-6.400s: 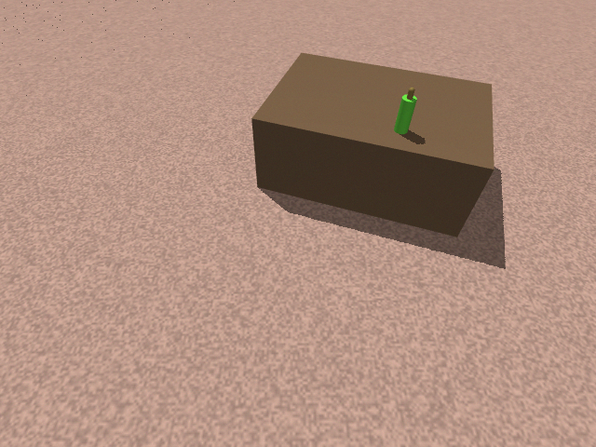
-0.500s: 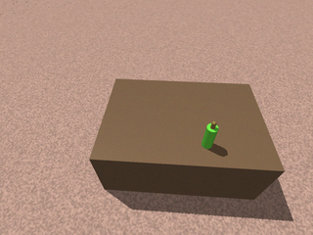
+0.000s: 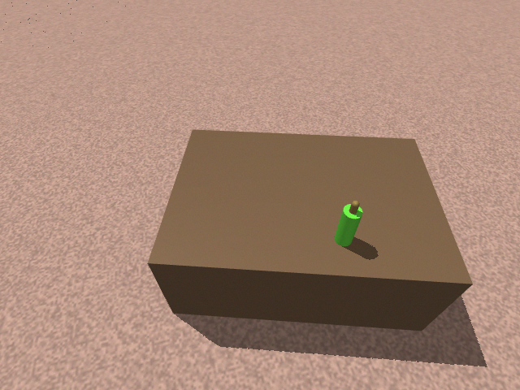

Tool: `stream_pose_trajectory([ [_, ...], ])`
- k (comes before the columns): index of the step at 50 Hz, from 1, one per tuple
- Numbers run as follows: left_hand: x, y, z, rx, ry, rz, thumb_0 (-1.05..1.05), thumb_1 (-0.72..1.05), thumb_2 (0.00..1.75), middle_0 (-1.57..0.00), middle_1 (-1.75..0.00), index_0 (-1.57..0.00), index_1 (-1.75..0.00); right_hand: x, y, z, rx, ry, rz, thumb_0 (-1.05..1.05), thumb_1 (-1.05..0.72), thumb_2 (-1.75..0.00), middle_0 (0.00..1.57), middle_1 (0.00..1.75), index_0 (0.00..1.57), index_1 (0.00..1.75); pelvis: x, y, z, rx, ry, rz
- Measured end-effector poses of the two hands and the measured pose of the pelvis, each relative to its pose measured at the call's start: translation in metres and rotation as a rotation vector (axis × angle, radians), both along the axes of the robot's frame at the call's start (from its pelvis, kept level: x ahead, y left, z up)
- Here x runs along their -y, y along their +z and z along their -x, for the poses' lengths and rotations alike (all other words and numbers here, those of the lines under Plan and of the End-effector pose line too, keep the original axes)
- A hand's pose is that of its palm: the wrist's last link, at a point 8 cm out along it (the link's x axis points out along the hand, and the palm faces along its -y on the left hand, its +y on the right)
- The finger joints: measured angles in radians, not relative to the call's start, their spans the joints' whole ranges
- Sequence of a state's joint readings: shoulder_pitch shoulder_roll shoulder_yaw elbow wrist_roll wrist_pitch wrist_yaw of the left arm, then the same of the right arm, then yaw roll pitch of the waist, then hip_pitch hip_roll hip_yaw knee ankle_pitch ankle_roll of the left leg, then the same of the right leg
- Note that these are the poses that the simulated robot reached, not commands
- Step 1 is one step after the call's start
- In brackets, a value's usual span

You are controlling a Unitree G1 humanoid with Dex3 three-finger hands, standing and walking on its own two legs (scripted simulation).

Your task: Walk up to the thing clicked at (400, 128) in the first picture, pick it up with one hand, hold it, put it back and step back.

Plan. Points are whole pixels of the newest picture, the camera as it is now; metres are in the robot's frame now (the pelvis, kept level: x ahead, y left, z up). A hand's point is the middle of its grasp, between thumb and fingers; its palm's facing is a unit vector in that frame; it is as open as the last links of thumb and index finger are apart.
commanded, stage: stand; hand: right
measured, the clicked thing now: (349, 221) +0.64 -0.25 -0.30
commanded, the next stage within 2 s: walk up in 0.82 s
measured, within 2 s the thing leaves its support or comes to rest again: neither
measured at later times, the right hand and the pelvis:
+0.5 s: hand out of the picture +0.06 -0.25 -0.16, palm faces -0.04 +0.94 -0.33, open 7.4 cm; pelvis +0.00 +0.00 +0.00, yaw +0 degrees
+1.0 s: hand out of the picture +0.08 -0.26 -0.16, palm faces -0.08 +0.92 -0.38, open 7.4 cm; pelvis +0.02 +0.01 -0.01, yaw +1 degrees
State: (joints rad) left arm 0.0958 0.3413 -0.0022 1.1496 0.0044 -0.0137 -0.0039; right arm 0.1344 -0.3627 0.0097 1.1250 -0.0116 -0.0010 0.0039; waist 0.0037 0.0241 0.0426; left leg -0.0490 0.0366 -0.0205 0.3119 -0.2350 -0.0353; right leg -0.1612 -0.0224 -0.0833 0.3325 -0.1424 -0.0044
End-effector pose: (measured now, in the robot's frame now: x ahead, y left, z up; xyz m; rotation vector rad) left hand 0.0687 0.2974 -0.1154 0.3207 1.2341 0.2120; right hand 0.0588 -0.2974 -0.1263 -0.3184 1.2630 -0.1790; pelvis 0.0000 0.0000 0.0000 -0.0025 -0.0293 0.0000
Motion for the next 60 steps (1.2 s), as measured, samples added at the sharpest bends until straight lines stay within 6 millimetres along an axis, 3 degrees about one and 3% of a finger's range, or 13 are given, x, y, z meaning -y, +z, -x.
stream_pose_trajectory([
  [43,-0.004,-0.001,-0.002,0.008,0.006,0.01,0.01,0.9,0.9,-0.2,-0.3,-0.21,-0.3,-0.001,0.001,-0.002,0.011,0.005,0.001,0.01,-0.9,-0.9,0.2,0.3,0.2,0.3,-0.002,-0.001,-0.004,0.004,-0.003,0.001],
  [48,-0.017,-0.005,-0.001,0.05,0.031,0.018,0.01,0.9,0.89,-0.2,-0.3,-0.21,-0.3,0.004,0.004,-0.01,0.024,0.029,0.03,0.01,-0.9,-0.9,0.2,0.3,0.2,0.3,-0.007,-0.008,-0.015,0.004,0.015,0.01],
  [54,-0.048,-0.018,0.012,-0.016,0.058,0.023,0.01,0.9,0.89,-0.2,-0.3,-0.21,-0.3,-0.004,0.016,-0.031,0.06,0.052,0.084,0.01,-0.9,-0.9,0.2,0.3,0.2,0.3,-0.028,-0.014,-0.031,0.021,0.005,0.014],
  [57,-0.057,-0.022,0.001,-0.079,0.047,0.017,0.01,0.9,0.9,-0.2,-0.3,-0.21,-0.3,-0.007,0.025,-0.029,0.082,0.011,0.108,0.01,-0.9,-0.9,0.2,0.3,0.2,0.3,-0.033,-0.012,-0.045,0.018,0.011,0.007],
  [60,-0.059,-0.019,-0.022,-0.062,0.027,0.026,0.01,0.9,0.9,-0.2,-0.3,-0.2,-0.3,-0.007,0.033,-0.023,0.039,-0.019,0.121,0.01,-0.9,-0.9,0.2,0.3,0.2,0.3,-0.033,-0.007,-0.063,0.021,0.006,0.003],
])
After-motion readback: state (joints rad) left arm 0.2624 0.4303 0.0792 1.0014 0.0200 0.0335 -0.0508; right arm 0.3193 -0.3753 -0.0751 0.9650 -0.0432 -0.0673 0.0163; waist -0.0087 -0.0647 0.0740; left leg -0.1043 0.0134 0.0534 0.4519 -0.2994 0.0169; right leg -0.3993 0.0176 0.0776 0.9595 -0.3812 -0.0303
